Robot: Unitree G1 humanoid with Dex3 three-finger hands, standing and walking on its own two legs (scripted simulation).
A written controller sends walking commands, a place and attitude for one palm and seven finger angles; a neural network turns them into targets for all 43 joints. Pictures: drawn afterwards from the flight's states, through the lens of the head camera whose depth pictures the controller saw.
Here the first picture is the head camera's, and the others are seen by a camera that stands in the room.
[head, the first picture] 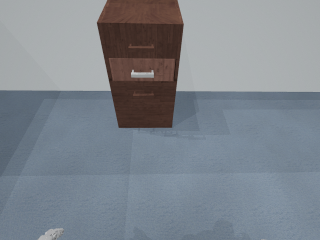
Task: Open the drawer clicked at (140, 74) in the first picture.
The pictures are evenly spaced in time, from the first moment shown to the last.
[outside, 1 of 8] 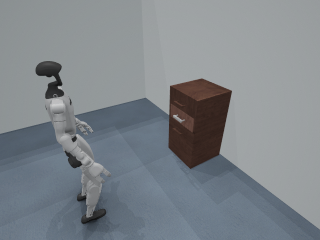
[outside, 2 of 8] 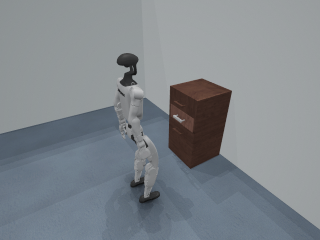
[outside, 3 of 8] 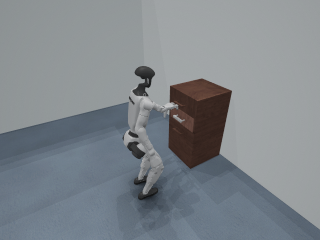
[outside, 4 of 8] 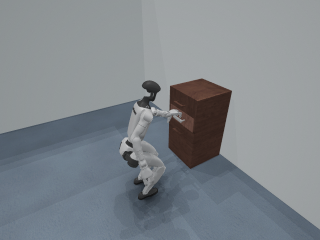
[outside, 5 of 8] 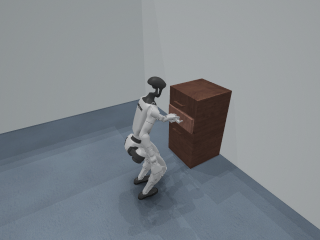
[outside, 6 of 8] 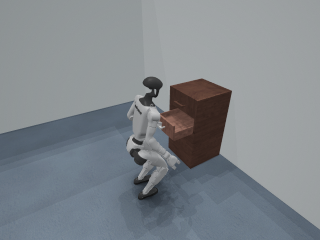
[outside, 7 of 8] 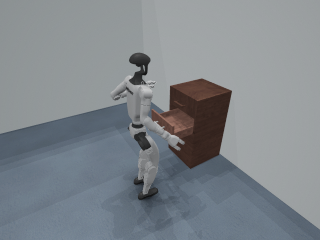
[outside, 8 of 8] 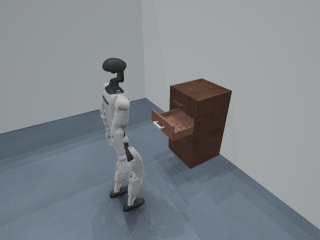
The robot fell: no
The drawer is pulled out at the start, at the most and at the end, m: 0.00 0.25 0.25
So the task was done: yes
